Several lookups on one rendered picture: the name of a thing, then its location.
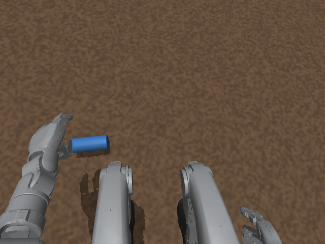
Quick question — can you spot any right robot hand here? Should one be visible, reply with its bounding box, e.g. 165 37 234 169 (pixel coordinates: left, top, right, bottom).
240 207 283 244

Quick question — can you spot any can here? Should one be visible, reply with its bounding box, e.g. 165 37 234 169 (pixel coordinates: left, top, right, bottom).
72 135 109 153

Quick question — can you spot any right robot foot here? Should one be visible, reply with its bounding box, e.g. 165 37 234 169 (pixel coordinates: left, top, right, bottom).
177 199 196 244

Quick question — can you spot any left robot hand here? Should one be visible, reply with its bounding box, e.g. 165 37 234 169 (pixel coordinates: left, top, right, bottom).
28 112 73 160

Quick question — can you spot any left robot arm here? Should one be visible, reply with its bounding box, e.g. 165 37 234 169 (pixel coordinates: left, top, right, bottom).
0 147 59 244

